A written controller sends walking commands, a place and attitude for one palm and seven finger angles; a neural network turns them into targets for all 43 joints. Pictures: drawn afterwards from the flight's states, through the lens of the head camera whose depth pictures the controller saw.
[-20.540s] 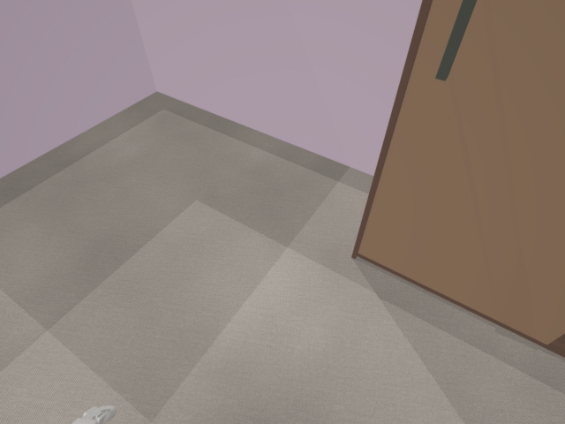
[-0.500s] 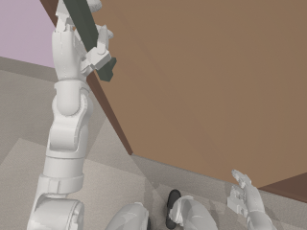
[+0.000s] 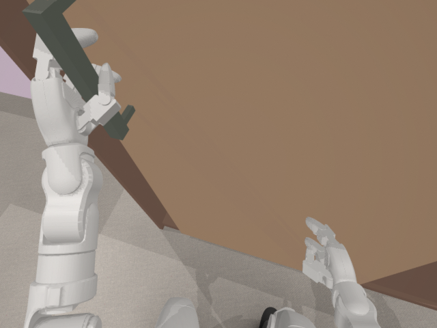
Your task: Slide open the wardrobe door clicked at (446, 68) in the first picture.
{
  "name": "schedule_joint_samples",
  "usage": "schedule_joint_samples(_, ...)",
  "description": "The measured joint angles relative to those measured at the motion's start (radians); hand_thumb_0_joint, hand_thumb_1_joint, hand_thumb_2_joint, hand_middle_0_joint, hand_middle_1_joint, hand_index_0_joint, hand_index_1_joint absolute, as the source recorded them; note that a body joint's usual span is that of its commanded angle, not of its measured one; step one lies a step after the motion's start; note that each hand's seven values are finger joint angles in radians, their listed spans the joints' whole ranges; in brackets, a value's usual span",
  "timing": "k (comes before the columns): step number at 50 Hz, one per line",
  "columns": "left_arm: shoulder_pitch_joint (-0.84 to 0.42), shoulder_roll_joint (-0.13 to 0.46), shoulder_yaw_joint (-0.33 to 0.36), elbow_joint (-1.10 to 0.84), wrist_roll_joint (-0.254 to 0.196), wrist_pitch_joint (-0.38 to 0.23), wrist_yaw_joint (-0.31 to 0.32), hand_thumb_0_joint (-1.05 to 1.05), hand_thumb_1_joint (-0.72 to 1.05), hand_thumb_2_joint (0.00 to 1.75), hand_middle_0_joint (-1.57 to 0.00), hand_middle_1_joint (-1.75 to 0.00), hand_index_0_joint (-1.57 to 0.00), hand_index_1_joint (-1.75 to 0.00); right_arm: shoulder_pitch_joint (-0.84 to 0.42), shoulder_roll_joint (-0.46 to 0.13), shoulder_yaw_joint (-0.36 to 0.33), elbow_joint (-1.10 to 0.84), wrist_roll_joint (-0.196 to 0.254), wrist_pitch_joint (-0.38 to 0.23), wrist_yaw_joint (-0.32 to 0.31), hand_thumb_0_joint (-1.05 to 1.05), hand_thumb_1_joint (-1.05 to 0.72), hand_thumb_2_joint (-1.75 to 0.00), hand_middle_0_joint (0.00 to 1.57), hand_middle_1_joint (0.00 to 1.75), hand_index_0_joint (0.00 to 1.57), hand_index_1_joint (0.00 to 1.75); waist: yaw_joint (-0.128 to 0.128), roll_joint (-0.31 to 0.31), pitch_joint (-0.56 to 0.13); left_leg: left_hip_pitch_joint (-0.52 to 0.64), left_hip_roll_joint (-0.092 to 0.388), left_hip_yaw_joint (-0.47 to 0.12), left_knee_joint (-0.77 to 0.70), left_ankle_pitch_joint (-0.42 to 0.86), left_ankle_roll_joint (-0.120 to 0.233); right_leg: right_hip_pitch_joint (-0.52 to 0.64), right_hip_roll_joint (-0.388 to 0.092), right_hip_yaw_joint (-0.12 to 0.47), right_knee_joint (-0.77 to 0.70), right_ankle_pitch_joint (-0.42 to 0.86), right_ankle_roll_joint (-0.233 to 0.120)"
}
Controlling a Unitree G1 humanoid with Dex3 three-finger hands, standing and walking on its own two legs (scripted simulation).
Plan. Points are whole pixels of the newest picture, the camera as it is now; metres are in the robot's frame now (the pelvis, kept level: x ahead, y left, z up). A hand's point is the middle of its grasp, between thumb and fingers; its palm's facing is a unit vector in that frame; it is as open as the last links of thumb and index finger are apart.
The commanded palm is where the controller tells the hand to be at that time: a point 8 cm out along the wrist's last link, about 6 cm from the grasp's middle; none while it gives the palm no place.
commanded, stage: step sideways, sliding the door along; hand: left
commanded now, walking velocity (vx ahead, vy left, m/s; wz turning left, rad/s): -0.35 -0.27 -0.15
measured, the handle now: (97, 75) +0.38 +0.24 +0.22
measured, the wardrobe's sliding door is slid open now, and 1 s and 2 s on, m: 0.10 0.37 0.49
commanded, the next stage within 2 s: none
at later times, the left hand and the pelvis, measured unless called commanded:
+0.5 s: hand (201, 123) +0.32 +0.08 +0.22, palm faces +0.15 -0.99 +0.01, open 6.6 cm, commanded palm +0.29 +0.06 +0.19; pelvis -0.04 -0.06 +0.03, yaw -5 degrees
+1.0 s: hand (317, 152) +0.30 -0.05 +0.21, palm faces +0.05 -1.00 -0.01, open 6.9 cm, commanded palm +0.28 -0.04 +0.20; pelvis -0.07 -0.16 +0.01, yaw -5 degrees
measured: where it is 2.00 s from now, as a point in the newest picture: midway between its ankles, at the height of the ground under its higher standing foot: outside the picture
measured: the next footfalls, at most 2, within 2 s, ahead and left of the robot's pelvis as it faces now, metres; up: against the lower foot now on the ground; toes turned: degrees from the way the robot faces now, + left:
left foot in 0.24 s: +0.00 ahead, +0.10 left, +0.00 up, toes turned +5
right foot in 0.66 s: +0.00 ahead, -0.27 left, +0.00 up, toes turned -11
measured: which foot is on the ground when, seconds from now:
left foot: up 0.00-0.22, down 0.24-0.68, up 0.70-0.88, down 0.90-1.00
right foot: down 0.00-0.22, up 0.24-0.64, down 0.66-0.90, up 0.92-1.00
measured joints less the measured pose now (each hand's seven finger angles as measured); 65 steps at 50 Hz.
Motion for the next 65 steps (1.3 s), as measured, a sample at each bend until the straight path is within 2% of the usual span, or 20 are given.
schedule_joint_samples(2,0.034,-0.017,0.035,-0.012,-0.011,0.006,0.022,-0.05,0.67,0.81,-0.54,-1.45,-0.21,-1.28,-0.038,-0.035,-0.004,0.03,-0.008,0.006,-0.016,0.01,-0.9,-0.9,0.2,0.3,0.21,0.3,-0.025,0.018,-0.01,-0.093,-0.094,-0.06,0.194,-0.17,0.03,-0.042,-0.006,0.004,0.031,-0.057,-0.03)
schedule_joint_samples(5,0.069,-0.031,0.05,-0.06,-0.018,0.01,0.037,-0.05,0.69,0.8,-0.52,-1.44,-0.18,-1.31,-0.058,-0.058,-0.018,0.057,-0.005,0.007,-0.034,0.01,-0.9,-0.9,0.2,0.3,0.23,0.32,-0.039,-0.016,-0.009,-0.176,-0.23,-0.039,0.341,-0.242,0.036,-0.073,-0.021,0.035,-0.015,-0.027,-0.037)
schedule_joint_samples(9,0.074,-0.031,0.016,-0.116,0.019,-0.008,0.045,-0.03,0.7,0.77,-0.49,-1.42,-0.17,-1.32,-0.036,-0.065,-0.03,0.073,-0.004,0.038,-0.047,0.01,-0.9,-0.9,0.2,0.3,0.22,0.31,-0.067,-0.089,-0.011,-0.157,-0.293,0.033,0.149,-0.172,0.036,-0.09,-0.03,0.038,-0.075,0.026,-0.05)
schedule_joint_samples(11,0.064,-0.026,-0.015,-0.13,0.032,-0.008,0.039,-0.03,0.71,0.76,-0.48,-1.42,-0.15,-1.28,-0.003,-0.075,-0.034,0.064,-0.007,0.058,-0.049,0.01,-0.9,-0.9,0.2,0.3,0.22,0.31,-0.084,-0.1,-0.03,-0.094,-0.271,0.067,-0.044,0.038,0.046,-0.119,-0.018,0.025,-0.042,0.018,-0.05)
schedule_joint_samples(12,0.054,-0.023,-0.033,-0.131,0.038,-0.005,0.034,-0.03,0.71,0.76,-0.48,-1.42,-0.15,-1.26,0.02,-0.081,-0.043,0.054,-0.009,0.064,-0.049,0.01,-0.9,-0.9,0.2,0.3,0.21,0.31,-0.094,-0.09,-0.043,-0.068,-0.249,0.066,-0.102,0.121,0.085,-0.148,-0.005,0.02,0.021,-0.02,-0.032)
schedule_joint_samples(14,0.02,-0.021,-0.07,-0.105,0.039,-0.02,0.018,-0.03,0.72,0.76,-0.47,-1.43,-0.13,-1.22,0.049,-0.066,-0.064,0.057,-0.012,0.074,-0.042,0.01,-0.91,-0.9,0.19,0.3,0.21,0.3,-0.09,-0.108,-0.019,-0.063,-0.242,0.063,-0.063,0.065,0.111,-0.194,0.004,0.081,0.236,-0.208,-0.001)
schedule_joint_samples(17,0.025,-0.047,-0.102,-0.089,0.058,-0.026,0.001,-0.03,0.72,0.76,-0.46,-1.43,-0.14,-1.22,0.095,-0.042,-0.054,0.073,-0.016,0.075,-0.019,0.02,-0.91,-0.9,0.19,0.3,0.2,0.3,-0.074,-0.096,-0.022,-0.039,-0.184,0.053,-0.077,0.035,0.086,-0.249,0.021,0.118,0.517,-0.295,0.025)
schedule_joint_samples(20,0.04,-0.069,-0.128,-0.088,0.065,-0.019,-0.01,-0.02,0.72,0.76,-0.46,-1.42,-0.18,-1.24,0.132,-0.017,-0.04,0.075,-0.016,0.074,0.004,0.02,-0.9,-0.9,0.19,0.3,0.2,0.3,-0.046,-0.081,-0.04,-0.013,-0.118,0.055,-0.133,0.066,0.053,-0.266,-0.011,0.113,0.608,-0.265,0.049)
schedule_joint_samples(25,0.048,-0.068,-0.145,-0.083,0.062,-0.008,-0.022,-0.01,0.71,0.77,-0.46,-1.41,-0.2,-1.27,0.146,0.024,-0.019,0.054,-0.021,0.069,0.013,0.02,-0.9,-0.9,0.2,0.3,0.2,0.3,-0.01,-0.075,-0.052,0.024,-0.033,0.068,-0.202,0.106,0.008,-0.198,-0.051,0.093,0.465,-0.214,0.075)
schedule_joint_samples(32,0.016,-0.025,-0.097,-0.022,0.03,-0.01,0.003,-0.04,0.7,0.8,-0.47,-1.41,-0.18,-1.3,0.096,0.038,-0.003,0.015,-0.01,0.028,0.004,0.01,-0.9,-0.9,0.2,0.3,0.2,0.3,0.0,-0.056,-0.053,0.014,0.016,0.05,-0.163,0.105,-0.068,0.009,-0.02,0.034,0.063,-0.122,0.067)
schedule_joint_samples(33,0.006,-0.016,-0.086,-0.011,0.027,-0.002,0.008,-0.04,0.69,0.81,-0.47,-1.41,-0.17,-1.3,0.09,0.036,0.0,0.012,-0.003,0.026,0.003,0.01,-0.9,-0.9,0.2,0.3,0.2,0.3,-0.003,-0.064,-0.062,-0.009,0.007,0.043,-0.123,0.088,-0.065,0.048,-0.025,0.028,-0.012,-0.065,0.058)
schedule_joint_samples(34,0.002,-0.021,-0.071,0.0,0.03,-0.001,0.015,-0.05,0.69,0.81,-0.48,-1.41,-0.16,-1.3,0.072,0.02,0.0,0.019,0.004,0.026,0.0,0.01,-0.9,-0.9,0.2,0.3,0.2,0.3,-0.013,-0.043,-0.064,-0.04,0.013,0.023,-0.069,0.064,-0.028,0.059,-0.019,0.013,-0.025,-0.106,0.042)
schedule_joint_samples(36,0.016,-0.038,-0.056,0.004,0.03,0.0,0.034,-0.06,0.7,0.82,-0.48,-1.42,-0.14,-1.3,0.025,-0.015,-0.009,0.049,0.004,0.036,-0.019,0.01,-0.9,-0.9,0.2,0.3,0.2,0.3,-0.043,-0.008,-0.065,-0.125,-0.043,-0.039,0.112,-0.121,0.046,0.028,-0.023,-0.003,0.018,-0.147,0.017)
schedule_joint_samples(39,0.041,-0.057,-0.071,-0.025,0.021,0.012,0.045,-0.05,0.72,0.82,-0.48,-1.42,-0.1,-1.3,-0.012,-0.048,-0.034,0.082,-0.001,0.044,-0.049,0.01,-0.9,-0.9,0.2,0.3,0.2,0.3,-0.051,-0.031,-0.064,-0.208,-0.181,-0.016,0.331,-0.242,0.056,-0.005,-0.063,0.019,0.014,-0.126,0.008)
schedule_joint_samples(43,0.045,-0.073,-0.117,-0.065,0.035,0.003,0.037,-0.04,0.73,0.8,-0.47,-1.41,-0.11,-1.28,-0.012,-0.063,-0.043,0.087,-0.011,0.075,-0.063,0.01,-0.9,-0.9,0.2,0.3,0.2,0.3,-0.076,-0.085,-0.07,-0.166,-0.249,0.092,0.106,-0.102,0.05,-0.029,-0.082,0.017,-0.005,-0.096,-0.001)
schedule_joint_samples(45,0.036,-0.063,-0.141,-0.076,0.034,-0.004,0.021,-0.03,0.73,0.8,-0.47,-1.41,-0.11,-1.25,0.004,-0.068,-0.046,0.071,-0.02,0.094,-0.067,0.01,-0.9,-0.9,0.2,0.3,0.2,0.3,-0.088,-0.083,-0.091,-0.092,-0.223,0.127,-0.093,0.13,0.083,-0.079,-0.057,0.01,0.079,-0.113,0.005)
schedule_joint_samples(47,-0.001,-0.044,-0.161,-0.053,0.028,-0.026,-0.001,-0.04,0.73,0.8,-0.46,-1.41,-0.1,-1.24,0.009,-0.044,-0.063,0.074,-0.022,0.101,-0.062,0.01,-0.9,-0.9,0.2,0.3,0.2,0.3,-0.086,-0.113,-0.065,-0.087,-0.21,0.131,-0.059,0.079,0.119,-0.146,-0.037,0.066,0.287,-0.263,0.022)
schedule_joint_samples(52,-0.004,-0.042,-0.176,-0.019,0.034,-0.045,-0.038,-0.02,0.73,0.81,-0.46,-1.4,-0.13,-1.28,0.053,-0.001,-0.038,0.096,-0.024,0.096,-0.019,0.01,-0.9,-0.9,0.2,0.3,0.2,0.3,-0.06,-0.105,-0.056,-0.044,-0.109,0.121,-0.104,0.069,0.069,-0.261,-0.018,0.092,0.593,-0.282,0.05)
schedule_joint_samples(59,-0.021,-0.019,-0.159,0.023,0.029,-0.027,-0.06,-0.02,0.72,0.83,-0.48,-1.41,-0.19,-1.34,0.108,0.033,-0.017,0.09,-0.02,0.092,-0.014,0.01,-0.9,-0.9,0.2,0.3,0.2,0.3,-0.018,-0.066,-0.063,0.0,-0.001,0.102,-0.216,0.146,0.002,-0.204,-0.075,0.084,0.39,-0.166,0.082)
schedule_joint_samples(65,-0.08,0.018,-0.09,0.095,0.025,-0.003,-0.021,-0.05,0.69,0.84,-0.48,-1.41,-0.22,-1.36,0.113,0.035,-0.004,0.064,0.0,0.056,-0.02,0.01,-0.9,-0.9,0.2,0.3,0.2,0.3,0.007,-0.057,-0.069,-0.033,0.036,0.062,-0.162,0.139,-0.066,-0.001,-0.044,0.033,0.071,-0.121,0.074)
